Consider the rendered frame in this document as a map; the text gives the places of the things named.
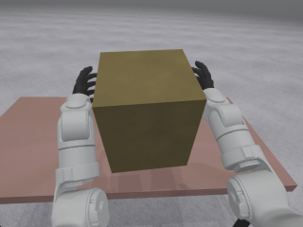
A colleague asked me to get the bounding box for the robot left upper arm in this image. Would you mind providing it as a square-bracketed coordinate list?
[52, 187, 110, 227]

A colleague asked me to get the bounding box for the table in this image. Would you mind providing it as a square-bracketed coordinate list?
[0, 96, 297, 227]

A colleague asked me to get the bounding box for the carton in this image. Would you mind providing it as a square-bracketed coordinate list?
[92, 49, 207, 173]

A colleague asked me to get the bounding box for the robot right hand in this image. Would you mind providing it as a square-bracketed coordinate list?
[191, 61, 214, 90]

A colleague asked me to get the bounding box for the right robot forearm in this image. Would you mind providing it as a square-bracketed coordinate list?
[202, 88, 290, 206]

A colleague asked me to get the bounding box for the robot right upper arm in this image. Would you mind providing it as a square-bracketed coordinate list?
[226, 168, 303, 227]

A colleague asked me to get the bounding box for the robot left hand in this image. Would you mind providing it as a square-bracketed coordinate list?
[72, 66, 98, 103]

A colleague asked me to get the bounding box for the left robot forearm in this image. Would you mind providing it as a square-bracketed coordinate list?
[51, 93, 100, 227]

